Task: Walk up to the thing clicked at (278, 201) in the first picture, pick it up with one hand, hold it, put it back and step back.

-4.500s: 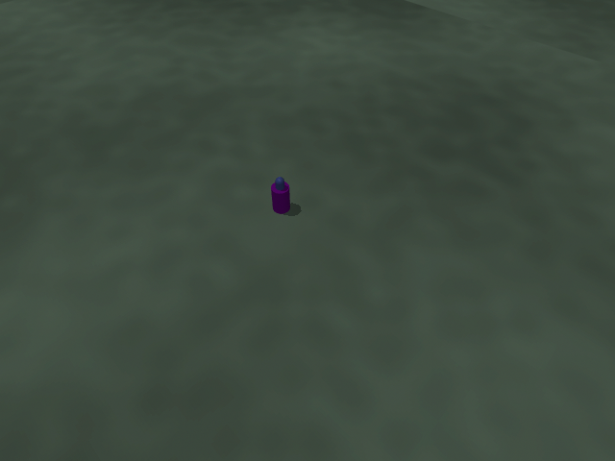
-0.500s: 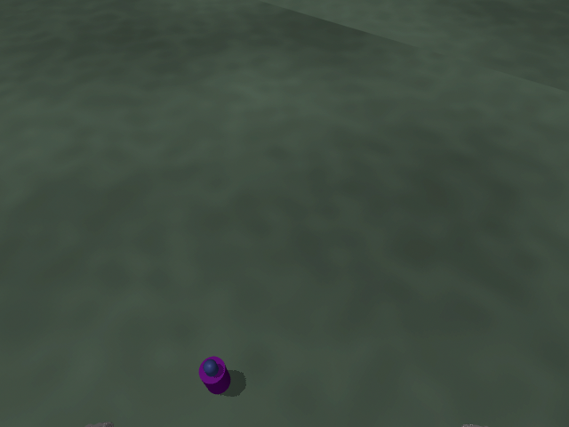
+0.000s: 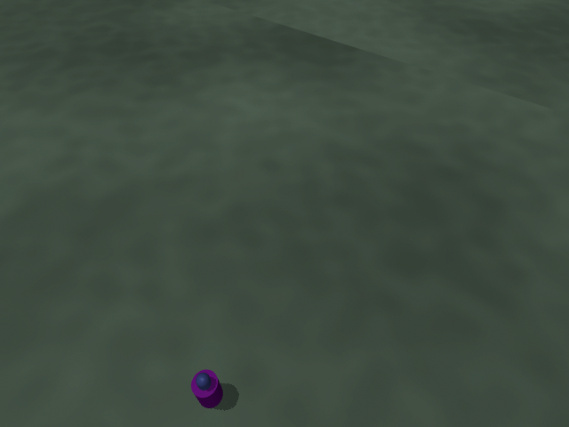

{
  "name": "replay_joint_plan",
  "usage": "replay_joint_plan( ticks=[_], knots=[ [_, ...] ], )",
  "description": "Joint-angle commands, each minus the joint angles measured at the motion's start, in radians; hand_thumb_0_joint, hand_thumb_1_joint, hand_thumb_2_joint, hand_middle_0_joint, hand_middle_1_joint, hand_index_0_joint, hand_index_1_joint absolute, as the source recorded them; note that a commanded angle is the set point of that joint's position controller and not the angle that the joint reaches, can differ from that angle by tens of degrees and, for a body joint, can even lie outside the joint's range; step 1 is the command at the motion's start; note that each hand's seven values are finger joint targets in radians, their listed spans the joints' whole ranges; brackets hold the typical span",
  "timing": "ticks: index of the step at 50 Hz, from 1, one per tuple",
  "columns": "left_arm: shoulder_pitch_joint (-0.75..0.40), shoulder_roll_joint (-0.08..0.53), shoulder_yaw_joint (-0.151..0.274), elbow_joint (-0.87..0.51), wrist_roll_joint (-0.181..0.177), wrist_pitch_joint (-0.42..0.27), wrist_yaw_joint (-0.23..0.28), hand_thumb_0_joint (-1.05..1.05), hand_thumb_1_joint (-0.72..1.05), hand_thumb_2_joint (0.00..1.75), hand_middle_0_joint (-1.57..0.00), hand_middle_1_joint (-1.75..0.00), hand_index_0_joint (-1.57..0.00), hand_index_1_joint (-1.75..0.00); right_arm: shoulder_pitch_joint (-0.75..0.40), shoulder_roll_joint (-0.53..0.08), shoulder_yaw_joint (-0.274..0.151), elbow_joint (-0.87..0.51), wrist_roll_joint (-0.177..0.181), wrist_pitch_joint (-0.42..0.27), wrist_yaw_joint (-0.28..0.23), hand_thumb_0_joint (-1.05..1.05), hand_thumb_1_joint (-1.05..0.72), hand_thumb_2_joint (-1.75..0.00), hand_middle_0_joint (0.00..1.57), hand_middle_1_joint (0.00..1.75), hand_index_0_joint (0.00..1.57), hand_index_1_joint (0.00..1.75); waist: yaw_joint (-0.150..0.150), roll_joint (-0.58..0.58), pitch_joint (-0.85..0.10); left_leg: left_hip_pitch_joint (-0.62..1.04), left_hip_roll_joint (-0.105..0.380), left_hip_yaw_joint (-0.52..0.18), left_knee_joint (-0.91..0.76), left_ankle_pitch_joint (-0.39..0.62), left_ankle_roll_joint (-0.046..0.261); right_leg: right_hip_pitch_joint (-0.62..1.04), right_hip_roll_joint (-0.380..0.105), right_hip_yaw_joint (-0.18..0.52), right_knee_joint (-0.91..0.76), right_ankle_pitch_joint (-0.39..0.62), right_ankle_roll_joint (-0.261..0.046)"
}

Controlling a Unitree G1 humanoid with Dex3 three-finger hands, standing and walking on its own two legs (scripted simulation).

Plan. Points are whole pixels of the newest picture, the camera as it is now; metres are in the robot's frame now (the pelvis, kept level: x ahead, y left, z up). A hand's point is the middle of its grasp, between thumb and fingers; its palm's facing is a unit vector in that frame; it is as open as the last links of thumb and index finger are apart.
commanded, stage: walk up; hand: left
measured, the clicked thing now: (206, 386) +0.37 +0.24 -0.69
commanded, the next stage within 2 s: stand in 0.40 s
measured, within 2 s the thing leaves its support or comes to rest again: neither
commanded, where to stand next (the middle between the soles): +0.03 +0.01 m, yaw +2 degrees
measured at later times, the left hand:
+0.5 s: hand out of the picture +0.09 +0.25 -0.16, palm faces -0.01 -0.94 -0.34, open 7.4 cm
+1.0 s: hand out of the picture +0.09 +0.25 -0.15, palm faces -0.02 -0.94 -0.35, open 7.4 cm
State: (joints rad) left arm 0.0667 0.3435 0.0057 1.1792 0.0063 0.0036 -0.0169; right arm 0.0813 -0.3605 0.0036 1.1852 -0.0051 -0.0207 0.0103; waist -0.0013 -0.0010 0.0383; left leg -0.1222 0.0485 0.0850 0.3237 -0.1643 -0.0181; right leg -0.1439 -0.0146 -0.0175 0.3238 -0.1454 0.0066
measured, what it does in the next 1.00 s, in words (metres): stands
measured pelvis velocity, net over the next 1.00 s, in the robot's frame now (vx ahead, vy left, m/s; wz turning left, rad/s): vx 0.02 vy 0.00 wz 0.01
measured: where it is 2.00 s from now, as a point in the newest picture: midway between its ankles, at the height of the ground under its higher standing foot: outside the picture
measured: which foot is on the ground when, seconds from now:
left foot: down 0.00-1.00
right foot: down 0.00-1.00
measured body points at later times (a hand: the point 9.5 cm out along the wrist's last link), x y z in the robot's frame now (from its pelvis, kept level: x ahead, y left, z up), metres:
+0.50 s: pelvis +0.01 +0.00 +0.00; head +0.02 +0.00 +0.45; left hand +0.09 +0.30 -0.13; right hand +0.10 -0.29 -0.13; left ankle +0.01 +0.13 -0.75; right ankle +0.02 -0.12 -0.75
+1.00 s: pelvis +0.02 +0.00 +0.00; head +0.02 -0.01 +0.45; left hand +0.10 +0.30 -0.13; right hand +0.10 -0.30 -0.14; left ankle +0.01 +0.13 -0.75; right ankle +0.02 -0.12 -0.75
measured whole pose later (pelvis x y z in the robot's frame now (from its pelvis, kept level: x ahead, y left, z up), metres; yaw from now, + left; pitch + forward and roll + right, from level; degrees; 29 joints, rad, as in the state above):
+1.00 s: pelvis +0.02 +0.00 +0.00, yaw +1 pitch -2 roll +0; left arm 0.09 0.35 -0.01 1.14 0.01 -0.01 -0.01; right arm 0.09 -0.35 0.00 1.16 -0.01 -0.01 0.01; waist 0.00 0.01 0.04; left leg -0.09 0.05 0.07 0.29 -0.17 -0.03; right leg -0.11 -0.02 -0.03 0.31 -0.16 0.00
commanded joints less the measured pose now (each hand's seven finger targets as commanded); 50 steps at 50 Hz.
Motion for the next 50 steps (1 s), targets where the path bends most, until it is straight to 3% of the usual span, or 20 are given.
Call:
replay_joint_plan(
  ticks=[1,17,22,31,40,50],
  knots=[
    [-0.064,0.207,0.042,-0.059,-0.002,-0.027,0.012,0.0,0.9,0.9,-0.2,-0.3,-0.2,-0.3,-0.049,-0.214,-0.04,-0.062,-0.002,-0.023,-0.014,0.0,-0.9,-0.9,0.2,0.3,0.2,0.3,-0.004,0.006,-0.08,0.028,0.109,-0.106,-0.07,0.022,0.032,0.005,-0.12,0.102,-0.06,0.061,-0.023],
    [-0.044,0.199,0.044,-0.059,0.001,-0.025,0.017,0.0,0.9,0.9,-0.2,-0.3,-0.2,-0.3,-0.049,-0.201,-0.049,-0.071,-0.002,-0.018,-0.016,0.0,-0.9,-0.9,0.2,0.3,0.2,0.3,-0.004,-0.002,-0.067,0.041,0.109,-0.106,-0.076,0.056,0.031,0.002,-0.117,0.093,-0.058,0.08,-0.017],
    [-0.033,0.209,0.039,-0.076,0.003,-0.037,0.023,0.0,0.9,0.9,-0.2,-0.3,-0.2,-0.3,-0.057,-0.199,-0.051,-0.08,-0.008,-0.015,-0.017,0.0,-0.9,-0.9,0.2,0.3,0.2,0.3,-0.005,0.001,-0.088,0.072,0.117,-0.109,-0.063,0.151,0.026,0.021,-0.123,0.088,-0.048,0.143,-0.014],
    [-0.03,0.211,0.033,-0.091,0.003,-0.036,0.023,0.0,0.9,0.9,-0.2,-0.3,-0.2,-0.3,-0.057,-0.198,-0.046,-0.086,-0.007,-0.009,-0.014,0.0,-0.9,-0.9,0.2,0.3,0.2,0.3,-0.004,0.009,-0.069,0.049,0.107,-0.104,-0.07,0.077,0.022,0.023,-0.131,0.096,-0.073,0.097,-0.016],
    [-0.025,0.217,0.032,-0.103,0.002,-0.038,0.023,0.0,0.9,0.9,-0.2,-0.3,-0.2,-0.3,-0.044,-0.201,-0.047,-0.088,-0.008,-0.012,-0.013,0.0,-0.9,-0.9,0.2,0.3,0.2,0.3,-0.005,0.007,-0.095,0.07,0.114,-0.105,-0.067,0.136,0.021,0.04,-0.134,0.092,-0.057,0.155,-0.02],
    [-0.025,0.224,0.032,-0.105,0.001,-0.036,0.025,0.0,0.9,0.9,-0.2,-0.3,-0.2,-0.3,-0.039,-0.197,-0.046,-0.091,-0.008,-0.009,-0.013,0.0,-0.9,-0.9,0.2,0.3,0.2,0.3,-0.007,-0.009,-0.074,0.068,0.112,-0.107,-0.07,0.107,0.019,0.029,-0.129,0.088,-0.06,0.124,-0.022]
  ],
)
